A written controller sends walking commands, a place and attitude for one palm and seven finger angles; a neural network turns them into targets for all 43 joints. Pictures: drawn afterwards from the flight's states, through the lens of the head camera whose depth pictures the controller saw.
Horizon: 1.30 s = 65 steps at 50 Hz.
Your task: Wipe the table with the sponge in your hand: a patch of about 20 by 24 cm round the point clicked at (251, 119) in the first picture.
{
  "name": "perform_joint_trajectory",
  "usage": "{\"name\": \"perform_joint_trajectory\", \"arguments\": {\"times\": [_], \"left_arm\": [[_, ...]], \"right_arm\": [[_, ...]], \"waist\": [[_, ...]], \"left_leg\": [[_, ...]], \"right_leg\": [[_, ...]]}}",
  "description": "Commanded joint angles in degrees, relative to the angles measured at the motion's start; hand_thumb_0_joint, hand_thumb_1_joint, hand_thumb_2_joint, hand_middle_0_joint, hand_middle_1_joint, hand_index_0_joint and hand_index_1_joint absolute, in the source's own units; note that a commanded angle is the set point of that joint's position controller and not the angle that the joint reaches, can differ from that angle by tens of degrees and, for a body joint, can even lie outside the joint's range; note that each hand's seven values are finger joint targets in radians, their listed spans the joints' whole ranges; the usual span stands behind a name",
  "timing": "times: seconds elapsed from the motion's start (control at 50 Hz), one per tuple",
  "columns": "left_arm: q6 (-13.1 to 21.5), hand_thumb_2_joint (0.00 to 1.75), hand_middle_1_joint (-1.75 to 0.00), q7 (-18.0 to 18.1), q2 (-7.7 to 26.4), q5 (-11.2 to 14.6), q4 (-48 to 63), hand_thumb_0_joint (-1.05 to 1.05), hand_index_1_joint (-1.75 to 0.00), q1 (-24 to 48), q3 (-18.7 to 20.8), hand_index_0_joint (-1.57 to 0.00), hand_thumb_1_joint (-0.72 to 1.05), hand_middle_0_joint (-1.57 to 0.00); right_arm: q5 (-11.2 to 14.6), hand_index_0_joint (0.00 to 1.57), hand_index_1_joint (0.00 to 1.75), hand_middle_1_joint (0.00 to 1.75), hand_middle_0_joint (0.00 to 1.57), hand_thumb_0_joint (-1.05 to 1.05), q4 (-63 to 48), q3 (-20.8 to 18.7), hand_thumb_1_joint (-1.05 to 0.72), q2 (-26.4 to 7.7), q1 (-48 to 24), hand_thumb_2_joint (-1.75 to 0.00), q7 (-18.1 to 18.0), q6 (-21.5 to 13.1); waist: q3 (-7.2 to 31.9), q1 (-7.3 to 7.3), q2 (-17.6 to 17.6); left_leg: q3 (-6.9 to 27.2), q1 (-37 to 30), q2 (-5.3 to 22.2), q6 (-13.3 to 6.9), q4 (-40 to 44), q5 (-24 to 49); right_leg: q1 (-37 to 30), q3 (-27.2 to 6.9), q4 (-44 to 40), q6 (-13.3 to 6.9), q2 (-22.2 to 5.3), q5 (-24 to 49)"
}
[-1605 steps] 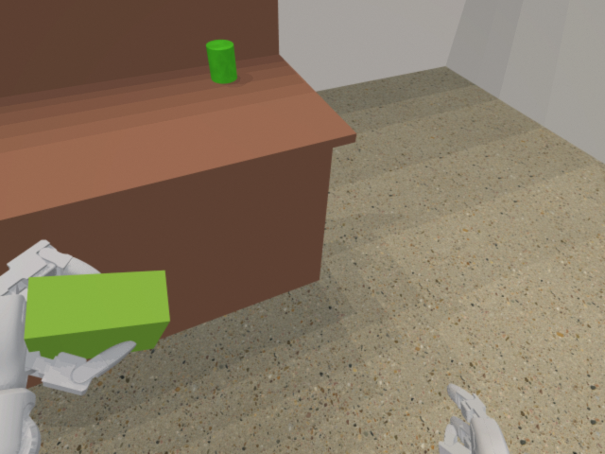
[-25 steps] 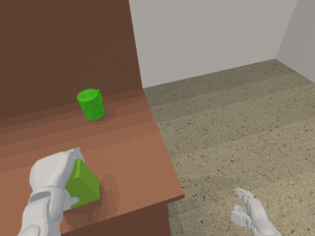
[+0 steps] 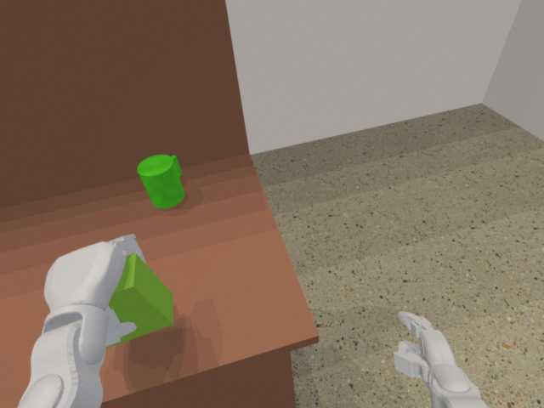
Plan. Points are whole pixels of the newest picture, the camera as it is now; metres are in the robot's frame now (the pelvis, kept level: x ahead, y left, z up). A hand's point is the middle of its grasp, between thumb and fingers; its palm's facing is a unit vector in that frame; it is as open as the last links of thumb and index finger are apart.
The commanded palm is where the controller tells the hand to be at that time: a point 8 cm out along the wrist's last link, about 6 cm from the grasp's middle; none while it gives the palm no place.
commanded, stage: lift the sponge slowly off the table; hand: left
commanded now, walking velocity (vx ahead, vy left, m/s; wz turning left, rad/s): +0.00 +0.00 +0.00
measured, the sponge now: (127, 308) +0.21 +0.26 +0.06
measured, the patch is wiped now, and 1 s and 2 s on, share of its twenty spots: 0.90 0.90 0.90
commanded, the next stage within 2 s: bring the sponge back beside the body in 0.86 s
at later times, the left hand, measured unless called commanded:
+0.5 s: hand (101, 279) +0.21 +0.26 +0.13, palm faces +0.11 -0.13 -0.99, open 9.8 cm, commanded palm +0.17 +0.26 +0.21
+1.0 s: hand (95, 271) +0.21 +0.26 +0.15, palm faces +0.14 -0.13 -0.98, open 9.8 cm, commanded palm +0.17 +0.26 +0.22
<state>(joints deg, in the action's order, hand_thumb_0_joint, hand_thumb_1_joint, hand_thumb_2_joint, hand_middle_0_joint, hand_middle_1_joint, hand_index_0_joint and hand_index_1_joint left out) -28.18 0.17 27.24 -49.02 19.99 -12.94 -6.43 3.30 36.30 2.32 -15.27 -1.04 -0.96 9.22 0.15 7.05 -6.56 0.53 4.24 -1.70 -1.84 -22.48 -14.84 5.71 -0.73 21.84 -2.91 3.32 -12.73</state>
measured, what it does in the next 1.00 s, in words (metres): stands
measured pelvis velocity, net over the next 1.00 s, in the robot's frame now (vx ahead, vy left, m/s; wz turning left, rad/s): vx -0.02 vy -0.01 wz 0.01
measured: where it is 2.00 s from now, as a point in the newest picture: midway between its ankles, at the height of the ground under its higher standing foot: outside the picture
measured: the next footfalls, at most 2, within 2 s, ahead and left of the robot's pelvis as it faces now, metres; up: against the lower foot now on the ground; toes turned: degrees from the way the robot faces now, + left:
none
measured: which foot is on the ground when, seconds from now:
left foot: down 0.00-1.00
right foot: down 0.00-1.00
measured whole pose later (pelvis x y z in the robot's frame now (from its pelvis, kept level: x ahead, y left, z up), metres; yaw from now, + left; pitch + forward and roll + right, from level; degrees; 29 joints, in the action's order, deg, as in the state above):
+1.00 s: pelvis -0.02 -0.01 +0.00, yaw +0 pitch -4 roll +0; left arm -29.3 -5.2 32.3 -45.5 22.3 -6.0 -2.9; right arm 3.9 35.9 3.3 -15.7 -0.9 -2.6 7.7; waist 0.2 7.0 -7.3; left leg 0.9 6.2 -1.8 -1.3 -22.7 -12.9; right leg 7.9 -0.4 22.8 -3.2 3.3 -11.3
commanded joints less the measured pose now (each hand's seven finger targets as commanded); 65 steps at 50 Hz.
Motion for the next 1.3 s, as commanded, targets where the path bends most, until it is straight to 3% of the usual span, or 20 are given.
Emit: {"name": "perform_joint_trajectory", "arguments": {"times": [0.0,0.14,0.18,0.26,0.36,0.44,0.48,0.56,0.68,0.76,0.8,0.82,0.86,0.88,0.9,0.96,0.98,1.14,1.18,1.28], "left_arm": [[0.7,1.3,-1.6,2.2,11.1,-2.1,13.8,0.0,-1.6,12.1,8.0,-1.2,0.1,-1.2],[-0.2,1.3,-1.6,1.7,14.5,-1.5,11.7,0.0,-1.6,12.3,11.4,-1.2,0.1,-1.2],[-0.4,1.3,-1.6,1.3,14.6,-1.4,14.2,0.0,-1.6,14.9,10.9,-1.2,0.1,-1.2],[-0.7,1.3,-1.6,0.4,14.3,-0.9,12.5,0.0,-1.6,14.6,10.5,-1.2,0.1,-1.2],[-0.7,1.3,-1.6,-0.5,17.2,-0.6,12.0,0.0,-1.6,15.0,13.0,-1.2,0.1,-1.2],[-0.1,1.3,-1.6,-1.0,16.7,-0.4,13.8,0.0,-1.6,15.7,12.4,-1.2,0.1,-1.2],[-0.2,1.3,-1.6,-1.1,18.4,-0.3,14.1,0.0,-1.6,15.8,13.8,-1.2,0.1,-1.2],[-0.3,1.3,-1.6,-1.3,19.5,0.2,11.7,0.0,-1.6,16.8,15.0,-1.2,0.1,-1.2],[-0.4,1.3,-1.6,-2.4,19.6,0.5,13.6,0.0,-1.6,20.3,14.1,-1.2,0.1,-1.2],[-0.1,1.3,-1.6,-2.7,18.8,1.2,12.9,0.0,-1.6,18.8,14.0,-1.2,0.1,-1.2],[-0.3,1.3,-1.6,-3.1,17.4,1.3,13.0,0.0,-1.6,19.7,12.7,-1.2,0.1,-1.2],[-0.3,1.3,-1.6,-2.9,18.4,1.1,11.8,0.0,-1.6,20.2,13.6,-1.2,0.1,-1.2],[-0.5,1.3,-1.6,-2.6,19.3,0.8,11.4,0.0,-1.6,20.4,14.4,-1.2,0.1,-1.2],[-0.6,1.3,-1.6,-2.7,19.4,0.6,13.9,0.0,-1.6,20.4,14.5,-1.2,0.1,-1.2],[-0.5,1.3,-1.6,-2.6,18.0,0.9,14.0,0.0,-1.6,21.1,13.2,-1.2,0.1,-1.2],[-0.6,1.3,-1.6,-2.2,19.3,1.0,12.3,0.0,-1.6,20.1,14.5,-1.2,0.1,-1.2],[-0.8,1.3,-1.6,-2.3,19.1,0.6,13.0,0.0,-1.6,20.8,14.1,-1.2,0.1,-1.2],[-0.4,1.3,-1.6,-2.1,16.9,0.9,13.7,0.0,-1.6,20.4,12.3,-1.2,0.1,-1.2],[-0.5,1.3,-1.6,-1.9,19.4,0.6,14.1,0.0,-1.6,19.1,14.8,-1.2,0.1,-1.2],[-0.5,1.3,-1.6,-1.9,20.0,1.2,14.9,0.0,-1.6,15.8,16.2,-1.2,0.1,-1.2]], "right_arm": [[0.2,0.2,0.3,0.3,0.2,0.0,-10.8,-1.9,-0.9,-5.3,-12.8,-0.9,-0.2,-2.9],[0.3,0.2,0.3,0.3,0.2,0.0,-10.5,-1.5,-0.9,-5.6,-13.1,-0.9,-0.6,-2.5],[0.4,0.2,0.3,0.3,0.2,0.0,-11.0,-1.6,-0.9,-5.6,-14.0,-0.9,-0.7,-2.6],[0.5,0.2,0.3,0.3,0.2,0.0,-10.8,-1.5,-0.9,-5.7,-13.4,-0.9,-0.9,-2.7],[0.5,0.2,0.3,0.3,0.2,0.0,-10.6,-1.5,-0.9,-5.9,-13.1,-0.9,-1.2,-3.2],[0.5,0.2,0.3,0.3,0.2,0.0,-11.1,-1.5,-0.9,-5.7,-13.2,-0.9,-1.2,-3.8],[0.5,0.2,0.3,0.3,0.2,0.0,-11.0,-1.5,-0.9,-5.9,-13.4,-0.9,-1.3,-4.0],[0.6,0.2,0.3,0.3,0.2,0.0,-10.7,-1.5,-0.9,-6.0,-13.2,-0.9,-1.6,-4.0],[0.8,0.2,0.3,0.3,0.2,0.0,-10.9,-1.3,-0.9,-5.9,-13.8,-0.9,-1.8,-4.7],[0.6,0.2,0.3,0.3,0.2,0.0,-10.7,-1.2,-0.9,-5.7,-13.4,-0.9,-1.8,-4.9],[0.8,0.2,0.3,0.3,0.2,0.0,-11.3,-0.8,-0.9,-5.5,-13.5,-0.9,-1.7,-4.9],[0.8,0.2,0.3,0.3,0.2,0.0,-10.8,-0.9,-0.9,-5.7,-13.3,-0.9,-1.8,-4.8],[0.7,0.2,0.3,0.3,0.2,0.0,-10.7,-1.0,-0.9,-5.9,-13.5,-0.9,-1.9,-4.4],[0.7,0.2,0.3,0.3,0.2,0.0,-11.3,-1.0,-0.9,-5.9,-14.3,-0.9,-1.7,-4.6],[0.8,0.2,0.3,0.3,0.2,0.0,-11.6,-0.8,-0.9,-5.5,-14.0,-0.9,-1.6,-4.6],[0.6,0.2,0.3,0.3,0.2,0.0,-11.0,-1.0,-0.9,-5.7,-13.6,-0.9,-1.7,-4.4],[0.6,0.2,0.3,0.3,0.2,0.0,-11.1,-0.8,-0.9,-5.8,-14.0,-0.9,-1.6,-4.4],[0.7,0.2,0.3,0.3,0.2,0.0,-11.3,-0.9,-0.9,-5.5,-13.6,-0.9,-1.6,-4.6],[0.5,0.2,0.3,0.3,0.2,0.0,-11.4,-1.0,-0.9,-5.8,-13.8,-0.9,-1.6,-4.6],[0.5,0.2,0.3,0.3,0.2,0.0,-11.6,-1.1,-0.9,-5.9,-13.7,-0.9,-1.3,-4.3]], "waist": [[9.9,-0.2,2.5],[9.2,0.27,3.4],[10.0,-0.19,2.0],[9.8,-0.25,3.3],[9.3,-0.01,3.3],[10.0,0.23,2.1],[10.0,0.08,1.9],[9.2,0.35,3.7],[10.3,-0.15,1.5],[9.7,0.26,3.1],[9.0,-0.04,4.0],[8.6,-0.05,4.3],[9.6,0.26,4.2],[10.6,0.38,2.3],[10.6,0.32,2.8],[10.2,0.52,3.4],[9.8,0.22,2.0],[9.6,0.13,2.2],[10.6,0.55,2.2],[10.4,0.75,2.5]], "left_leg": [[3.8,0.6,0.5,-1.4,1.9,17.7],[4.0,1.8,0.3,-1.2,2.1,16.7],[4.1,1.2,0.3,-1.3,2.1,16.5],[3.9,1.7,0.0,-1.4,1.6,16.2],[4.1,2.5,-0.1,-1.4,1.4,15.6],[4.1,1.9,-0.2,-1.5,1.4,15.3],[4.3,2.1,-0.2,-1.3,1.5,14.9],[4.1,3.0,-0.4,-1.3,1.3,14.0],[4.3,2.4,-0.3,-1.2,1.8,13.3],[4.3,2.8,-0.2,-1.2,1.6,13.7],[4.2,3.3,0.1,-1.1,2.4,11.9],[4.2,3.5,0.1,-1.1,2.4,11.5],[4.1,3.5,-0.1,-1.1,2.1,12.4],[4.4,3.1,0.0,-1.0,2.3,12.5],[4.0,3.2,-0.1,-1.0,2.3,12.4],[4.1,3.2,-0.1,-1.1,2.2,12.2],[4.3,3.3,0.0,-0.9,2.7,11.6],[4.3,2.9,0.0,-1.1,2.6,11.7],[4.7,3.1,0.1,-1.1,2.6,12.2],[4.6,3.5,0.0,-1.0,1.9,13.1]], "right_leg": [[-5.5,-5.4,-1.4,-1.9,-1.2,14.5],[-5.6,-6.2,-1.8,-1.8,-1.5,13.6],[-5.4,-6.8,-2.0,-1.9,-1.3,13.0],[-5.2,-6.4,-1.9,-1.5,-1.7,13.8],[-4.8,-6.5,-1.8,-1.4,-1.9,13.2],[-4.6,-6.3,-1.9,-1.4,-1.9,12.2],[-4.5,-7.2,-2.2,-1.5,-1.7,11.6],[-4.2,-6.9,-2.2,-1.2,-2.2,10.9],[-3.5,-7.2,-2.4,-1.3,-1.9,9.5],[-3.4,-6.3,-2.3,-1.1,-2.2,10.5],[-3.0,-5.9,-2.5,-1.0,-2.0,7.6],[-2.5,-6.2,-2.8,-1.0,-1.9,7.1],[-3.2,-6.5,-2.4,-1.2,-2.1,8.5],[-3.6,-7.1,-2.3,-1.5,-1.8,8.0],[-4.0,-6.2,-2.0,-1.2,-2.0,7.9],[-3.8,-6.4,-2.4,-1.2,-2.1,8.0],[-3.2,-6.8,-2.7,-1.5,-1.7,6.7],[-3.1,-6.0,-2.6,-1.4,-1.8,6.8],[-3.9,-6.7,-2.2,-1.6,-1.7,7.3],[-4.2,-7.3,-1.9,-1.5,-1.9,9.0]]}}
